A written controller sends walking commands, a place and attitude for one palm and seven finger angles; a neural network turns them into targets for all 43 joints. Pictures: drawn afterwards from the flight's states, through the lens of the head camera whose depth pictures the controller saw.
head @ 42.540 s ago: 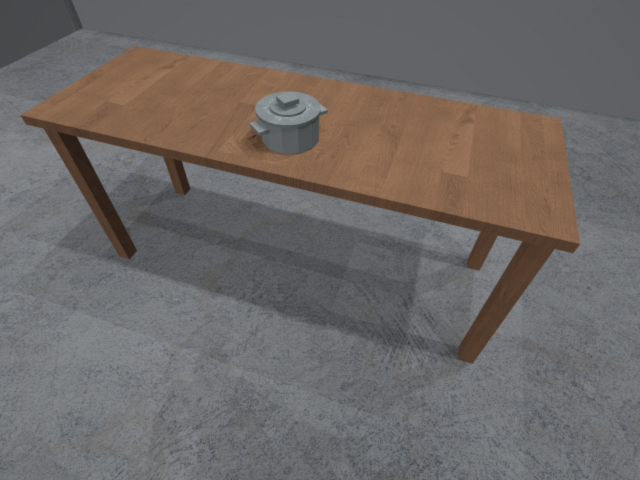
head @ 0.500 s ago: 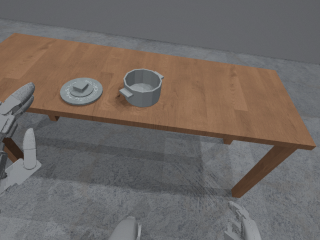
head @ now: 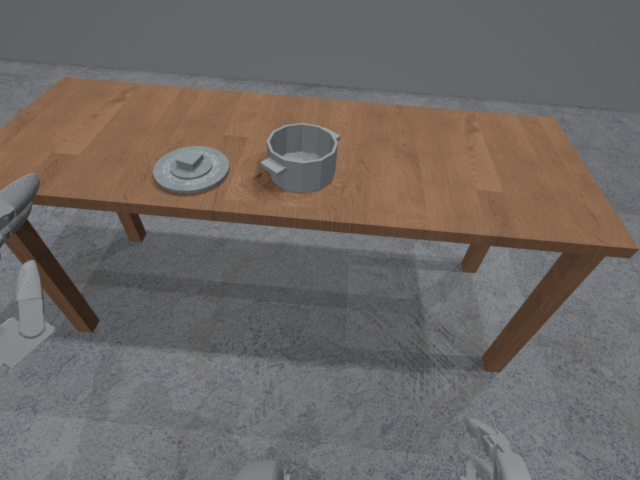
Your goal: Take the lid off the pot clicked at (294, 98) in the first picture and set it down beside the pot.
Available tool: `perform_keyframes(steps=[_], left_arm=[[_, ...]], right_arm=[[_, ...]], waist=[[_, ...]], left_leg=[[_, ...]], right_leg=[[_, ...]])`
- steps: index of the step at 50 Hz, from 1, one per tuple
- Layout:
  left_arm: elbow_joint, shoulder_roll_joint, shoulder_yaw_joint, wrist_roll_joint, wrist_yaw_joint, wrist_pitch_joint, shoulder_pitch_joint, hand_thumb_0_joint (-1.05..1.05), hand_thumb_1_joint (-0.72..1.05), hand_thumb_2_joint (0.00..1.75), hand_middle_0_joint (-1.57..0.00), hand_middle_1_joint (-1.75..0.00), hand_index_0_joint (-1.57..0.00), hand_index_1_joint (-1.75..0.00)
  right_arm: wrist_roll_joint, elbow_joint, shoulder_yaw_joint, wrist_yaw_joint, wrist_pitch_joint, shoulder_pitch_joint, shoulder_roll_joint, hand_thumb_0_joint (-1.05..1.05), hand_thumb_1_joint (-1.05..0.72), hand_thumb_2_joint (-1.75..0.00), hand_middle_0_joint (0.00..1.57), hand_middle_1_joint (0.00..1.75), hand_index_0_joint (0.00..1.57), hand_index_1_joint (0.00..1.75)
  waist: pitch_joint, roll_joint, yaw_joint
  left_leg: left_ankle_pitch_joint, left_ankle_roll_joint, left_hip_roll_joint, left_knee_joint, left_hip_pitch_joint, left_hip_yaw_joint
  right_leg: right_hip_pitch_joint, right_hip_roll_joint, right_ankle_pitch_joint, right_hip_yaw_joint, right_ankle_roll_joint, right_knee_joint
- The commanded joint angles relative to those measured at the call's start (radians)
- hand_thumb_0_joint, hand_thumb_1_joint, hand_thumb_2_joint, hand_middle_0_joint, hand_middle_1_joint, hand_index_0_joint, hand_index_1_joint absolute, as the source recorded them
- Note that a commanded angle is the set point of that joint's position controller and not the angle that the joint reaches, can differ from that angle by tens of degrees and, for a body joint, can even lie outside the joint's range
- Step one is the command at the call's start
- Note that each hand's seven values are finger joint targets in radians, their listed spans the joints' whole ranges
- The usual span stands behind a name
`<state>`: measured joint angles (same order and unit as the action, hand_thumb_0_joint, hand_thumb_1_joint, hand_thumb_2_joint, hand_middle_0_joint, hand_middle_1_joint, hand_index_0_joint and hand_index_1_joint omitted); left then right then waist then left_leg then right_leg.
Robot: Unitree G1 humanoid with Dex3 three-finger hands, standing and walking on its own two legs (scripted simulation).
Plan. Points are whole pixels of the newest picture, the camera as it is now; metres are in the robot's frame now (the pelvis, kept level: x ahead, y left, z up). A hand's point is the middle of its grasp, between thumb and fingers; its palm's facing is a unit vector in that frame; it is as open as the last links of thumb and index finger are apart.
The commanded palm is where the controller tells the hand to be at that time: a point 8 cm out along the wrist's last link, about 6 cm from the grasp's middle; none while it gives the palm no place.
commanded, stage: stop stepping back and stand still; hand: left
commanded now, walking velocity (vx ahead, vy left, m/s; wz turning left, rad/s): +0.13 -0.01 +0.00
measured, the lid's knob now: (189, 159) +0.76 +0.31 -0.05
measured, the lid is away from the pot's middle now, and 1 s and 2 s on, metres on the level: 0.25 0.25 0.25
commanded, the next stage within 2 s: let the arm hang, fingers relaxed in 1.66 s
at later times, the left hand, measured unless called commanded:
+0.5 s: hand (126, 408) +0.22 +0.25 -0.04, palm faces +0.12 -0.95 -0.28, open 7.4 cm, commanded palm none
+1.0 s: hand out of the picture +0.08 +0.26 -0.15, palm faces +0.06 -0.98 -0.21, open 7.3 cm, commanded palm none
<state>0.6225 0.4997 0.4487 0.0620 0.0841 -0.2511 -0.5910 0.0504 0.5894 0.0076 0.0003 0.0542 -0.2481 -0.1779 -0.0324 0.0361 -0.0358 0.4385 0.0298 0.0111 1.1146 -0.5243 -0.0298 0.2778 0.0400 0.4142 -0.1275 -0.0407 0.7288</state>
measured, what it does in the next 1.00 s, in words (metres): steps on the spot: left foot, then right foot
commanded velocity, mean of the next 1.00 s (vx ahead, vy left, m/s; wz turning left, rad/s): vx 0.01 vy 0.00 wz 0.00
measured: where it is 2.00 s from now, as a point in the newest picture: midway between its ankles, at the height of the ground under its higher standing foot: outside the picture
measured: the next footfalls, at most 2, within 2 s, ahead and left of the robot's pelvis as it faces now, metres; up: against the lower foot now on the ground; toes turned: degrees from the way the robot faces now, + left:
left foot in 0.18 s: -0.03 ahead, +0.14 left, +0.00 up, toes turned +5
right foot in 0.46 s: +0.04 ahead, -0.06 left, +0.00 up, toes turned +4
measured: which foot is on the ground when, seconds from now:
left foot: up 0.00-0.16, down 0.18-1.00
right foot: down 0.00-0.20, up 0.22-0.44, down 0.46-0.64, up 0.66-0.96, down 0.98-1.00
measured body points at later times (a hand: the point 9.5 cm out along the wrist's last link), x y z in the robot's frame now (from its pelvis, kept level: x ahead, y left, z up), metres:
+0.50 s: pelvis -0.03 +0.05 -0.01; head -0.02 +0.06 +0.44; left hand +0.21 +0.30 -0.02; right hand +0.09 -0.19 -0.12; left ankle -0.07 +0.12 -0.70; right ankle +0.00 -0.06 -0.71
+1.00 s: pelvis +0.01 +0.06 +0.02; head +0.06 +0.08 +0.47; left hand +0.08 +0.31 -0.13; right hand -0.03 -0.16 -0.12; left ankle -0.07 +0.13 -0.71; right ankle +0.03 -0.09 -0.71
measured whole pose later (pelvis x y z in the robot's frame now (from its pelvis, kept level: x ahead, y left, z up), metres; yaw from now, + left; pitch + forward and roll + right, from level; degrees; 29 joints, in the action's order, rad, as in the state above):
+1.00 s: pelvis +0.01 +0.06 +0.02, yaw +4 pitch +2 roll -1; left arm -0.92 0.23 0.03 0.00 0.02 0.01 -0.20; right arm 0.00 0.97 0.00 -0.05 0.03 -0.45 -0.10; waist -0.06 -0.02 -0.04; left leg 0.41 0.06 -0.03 0.54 -0.15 0.02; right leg 0.29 -0.02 0.22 -0.01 0.00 0.54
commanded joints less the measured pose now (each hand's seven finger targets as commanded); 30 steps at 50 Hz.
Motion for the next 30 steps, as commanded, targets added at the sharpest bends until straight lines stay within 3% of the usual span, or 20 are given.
perform_keyframes(steps=[1,3,7,9,10,11,12,13,14,15,16,19,21,22,23,24,25,26,28,30], left_arm=[[0.101,0.114,0.089,0.007,0.014,-0.024,0.019,0.0,0.9,0.9,-0.2,-0.3,-0.2,-0.3],[0.211,0.106,0.043,-0.014,0.014,-0.04,0.109,0.0,0.9,0.9,-0.2,-0.3,-0.2,-0.3],[0.345,0.095,0.023,-0.037,0.055,-0.047,0.081,0.0,0.9,0.9,-0.2,-0.3,-0.2,-0.3],[0.41,0.109,0.067,-0.035,0.083,-0.074,0.019,0.0,0.9,0.9,-0.2,-0.3,-0.2,-0.3],[0.449,0.117,0.066,-0.031,0.088,-0.095,0.049,0.0,0.9,0.9,-0.2,-0.3,-0.2,-0.3],[0.435,0.13,0.087,-0.043,0.094,-0.101,0.047,0.0,0.9,0.9,-0.2,-0.3,-0.2,-0.3],[0.403,0.145,0.094,-0.046,0.089,-0.1,0.047,0.0,0.9,0.9,-0.2,-0.3,-0.2,-0.3],[0.41,0.14,0.092,-0.03,0.081,-0.092,0.07,0.0,0.9,0.9,-0.2,-0.3,-0.2,-0.3],[0.329,0.107,0.084,-0.035,0.084,-0.087,0.053,0.0,0.9,0.9,-0.2,-0.3,-0.2,-0.3],[-0.486,-0.245,-0.294,-0.164,-0.009,0.16,0.325,0.0,0.9,0.9,-0.2,-0.3,-0.2,-0.3],[-0.566,-0.225,-0.309,-0.151,-0.047,0.236,0.311,0.0,0.9,0.9,-0.2,-0.3,-0.2,-0.3],[-0.677,-0.244,-0.337,-0.132,-0.087,0.251,0.286,0.0,0.9,0.9,-0.2,-0.3,-0.2,-0.3],[-0.812,-0.256,-0.347,-0.132,-0.081,0.258,0.253,0.0,0.9,0.9,-0.2,-0.3,-0.2,-0.3],[-0.868,-0.218,-0.347,-0.126,-0.072,0.263,0.263,0.0,0.9,0.9,-0.2,-0.3,-0.2,-0.3],[-0.898,-0.179,-0.352,-0.12,-0.062,0.261,0.306,0.0,0.9,0.9,-0.2,-0.3,-0.2,-0.3],[-0.921,-0.142,-0.358,-0.12,-0.055,0.261,0.376,0.0,0.9,0.9,-0.2,-0.3,-0.2,-0.3],[-0.948,-0.123,-0.362,-0.121,-0.053,0.272,0.439,0.0,0.9,0.9,-0.2,-0.3,-0.2,-0.3],[-0.962,-0.144,-0.36,-0.122,-0.04,0.276,0.486,0.0,0.9,0.9,-0.2,-0.3,-0.2,-0.3],[-1.033,-0.152,-0.368,-0.125,-0.02,0.275,0.561,0.0,0.9,0.9,-0.2,-0.3,-0.2,-0.3],[-1.12,-0.166,-0.376,-0.114,-0.03,0.276,0.531,0.0,0.9,0.9,-0.2,-0.3,-0.2,-0.3]], right_arm=[[-0.006,-0.208,0.057,-0.017,0.03,0.133,-0.136,0.0,-0.9,-0.9,0.2,0.3,0.2,0.3],[-0.009,-0.204,0.034,-0.024,0.03,0.168,-0.117,0.0,-0.9,-0.9,0.2,0.3,0.2,0.3],[-0.015,-0.171,0.037,-0.043,0.099,0.101,-0.121,0.0,-0.9,-0.9,0.2,0.3,0.2,0.3],[-0.03,-0.186,0.048,-0.056,0.133,0.091,-0.115,0.0,-0.9,-0.9,0.2,0.3,0.2,0.3],[-0.036,-0.185,0.058,-0.052,0.151,0.085,-0.108,0.0,-0.9,-0.9,0.2,0.3,0.2,0.3],[-0.043,-0.17,0.058,-0.044,0.158,0.082,-0.095,0.0,-0.9,-0.9,0.2,0.3,0.2,0.3],[-0.083,-0.133,0.055,-0.041,0.157,0.06,-0.109,0.0,-0.9,-0.9,0.2,0.3,0.2,0.3],[-0.093,-0.119,0.054,-0.034,0.161,0.06,-0.113,0.0,-0.9,-0.9,0.2,0.3,0.2,0.3],[-0.064,-0.124,0.063,-0.024,0.152,0.036,-0.102,0.0,-0.9,-0.9,0.2,0.3,0.2,0.3],[-0.103,0.035,0.114,0.001,0.08,0.031,-0.233,0.0,-0.9,-0.9,0.2,0.3,0.2,0.3],[-0.113,-0.009,0.111,-0.018,0.016,-0.065,-0.194,0.0,-0.9,-0.9,0.2,0.3,0.2,0.3],[-0.115,-0.064,0.098,-0.029,-0.001,-0.076,-0.21,0.0,-0.9,-0.9,0.2,0.3,0.2,0.3],[-0.097,-0.043,0.095,-0.024,-0.011,-0.018,-0.226,0.0,-0.9,-0.9,0.2,0.3,0.2,0.3],[-0.083,-0.037,0.089,-0.018,-0.021,-0.01,-0.197,0.0,-0.9,-0.9,0.2,0.3,0.2,0.3],[-0.073,-0.032,0.082,-0.017,-0.031,-0.017,-0.164,0.0,-0.9,-0.9,0.2,0.3,0.2,0.3],[-0.065,-0.018,0.074,-0.022,-0.041,-0.024,-0.121,0.0,-0.9,-0.9,0.2,0.3,0.2,0.3],[-0.069,-0.004,0.063,-0.016,-0.053,-0.035,-0.115,0.0,-0.9,-0.9,0.2,0.3,0.2,0.3],[-0.08,0.003,0.062,-0.014,-0.068,-0.056,-0.123,0.0,-0.9,-0.9,0.2,0.3,0.2,0.3],[-0.082,0.027,0.066,-0.012,-0.085,-0.082,-0.136,0.0,-0.9,-0.9,0.2,0.3,0.2,0.3],[-0.078,0.107,0.062,-0.013,-0.086,-0.229,-0.124,0.0,-0.9,-0.9,0.2,0.3,0.2,0.3]], waist=[[-0.024,-0.191,0.008],[-0.027,-0.068,0.01],[0.097,-0.025,0.013],[0.155,0.226,0.037],[0.138,0.351,0.038],[0.124,0.37,0.015],[0.147,0.365,-0.023],[0.082,0.333,-0.038],[0.009,0.191,-0.038],[-0.12,0.13,-0.108],[0.012,0.04,-0.089],[0.136,-0.152,-0.01],[0.185,-0.261,0.064],[0.18,-0.332,0.069],[0.204,-0.27,0.047],[0.141,-0.181,0.025],[0.048,-0.102,0.001],[0.019,-0.224,-0.014],[-0.031,-0.271,-0.059],[0.009,-0.021,-0.103]], left_leg=[[-0.04,0.0,0.013,0.38,-0.016,-0.065],[-0.01,0.011,0.04,0.19,0.015,-0.035],[-0.066,0.038,0.047,-0.47,0.161,0.007],[-0.434,0.016,0.06,-0.912,0.357,0.057],[-0.689,0.033,0.168,-0.901,0.474,-0.004],[-0.888,0.049,0.176,-0.762,0.521,-0.046],[-0.913,0.049,0.145,-0.656,0.53,-0.054],[-0.882,0.033,0.169,-0.658,0.461,-0.156],[-0.867,0.043,0.181,-0.648,0.405,-0.171],[-0.981,0.058,0.165,-0.543,0.411,-0.13],[-0.993,0.093,0.208,-0.462,0.423,-0.237],[-1.012,0.11,0.178,-0.362,0.43,-0.278],[-0.838,0.069,0.095,-0.267,0.249,-0.21],[-0.563,0.034,0.022,-0.175,0.101,-0.139],[-0.07,-0.003,-0.055,-0.024,0.019,-0.048],[0.143,-0.009,-0.043,0.054,0.013,-0.048],[0.115,-0.003,-0.028,0.06,0.044,-0.047],[0.089,-0.002,-0.013,0.079,0.047,-0.06],[0.071,0.007,0.047,-0.015,0.128,-0.095],[0.035,0.016,0.039,-0.401,0.311,-0.049]], right_leg=[[0.268,-0.342,-0.105,0.431,-0.191,-0.401],[0.24,-0.324,-0.118,0.331,-0.158,-0.377],[0.044,-0.275,-0.279,0.303,-0.119,-0.151],[0.014,-0.088,-0.275,0.142,-0.051,0.156],[0.146,0.002,-0.044,0.07,-0.009,0.32],[0.264,0.032,0.131,0.065,-0.002,0.346],[0.288,0.032,0.176,0.044,0.014,0.306],[0.294,0.014,0.161,0.069,0.025,0.323],[0.285,-0.003,0.113,0.09,0.017,0.261],[0.478,-0.071,0.016,0.066,0.022,0.314],[0.426,-0.066,0.131,0.106,0.044,0.26],[0.266,-0.03,0.133,0.119,0.033,0.085],[-0.038,-0.041,-0.222,0.106,-0.022,-0.075],[-0.16,-0.125,-0.428,0.214,-0.084,-0.098],[-0.161,-0.273,-0.554,0.414,-0.168,-0.073],[-0.018,-0.363,-0.281,0.534,-0.225,-0.165],[0.129,-0.339,0.03,0.52,-0.208,-0.257],[0.217,-0.315,0.14,0.561,-0.195,-0.279],[0.383,-0.306,0.13,0.507,-0.16,-0.244],[0.457,-0.222,0.157,0.364,-0.091,-0.046]])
